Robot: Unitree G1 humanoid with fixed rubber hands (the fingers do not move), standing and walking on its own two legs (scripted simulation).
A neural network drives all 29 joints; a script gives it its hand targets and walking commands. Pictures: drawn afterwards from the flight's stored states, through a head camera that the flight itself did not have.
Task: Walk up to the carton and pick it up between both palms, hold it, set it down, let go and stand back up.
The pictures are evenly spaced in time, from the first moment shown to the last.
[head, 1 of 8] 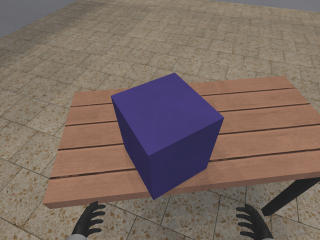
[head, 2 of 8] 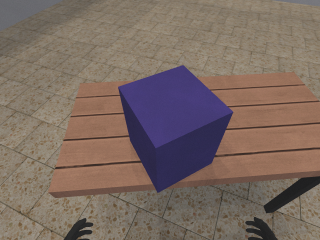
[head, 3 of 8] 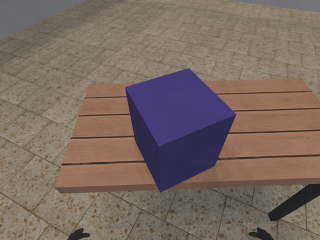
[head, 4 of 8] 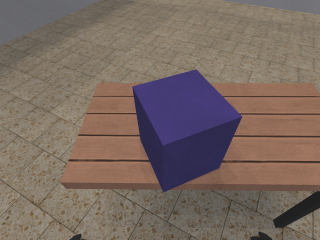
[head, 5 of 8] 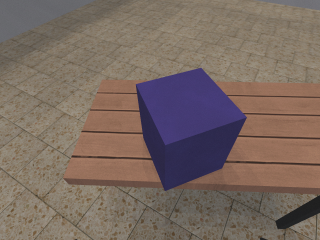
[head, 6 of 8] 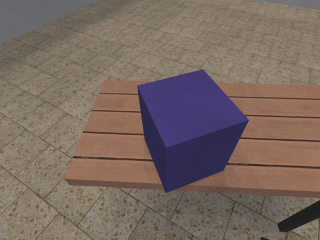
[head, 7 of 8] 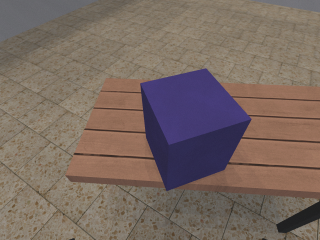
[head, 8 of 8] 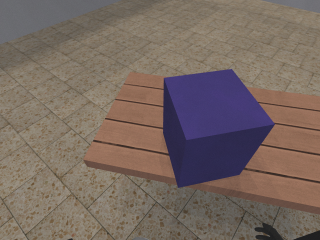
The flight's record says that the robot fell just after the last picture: no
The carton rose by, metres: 0.00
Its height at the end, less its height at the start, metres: +0.00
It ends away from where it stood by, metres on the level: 0.00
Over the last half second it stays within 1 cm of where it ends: yes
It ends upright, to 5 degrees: yes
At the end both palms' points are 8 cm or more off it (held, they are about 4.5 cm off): yes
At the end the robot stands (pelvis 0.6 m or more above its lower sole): yes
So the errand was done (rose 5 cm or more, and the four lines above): no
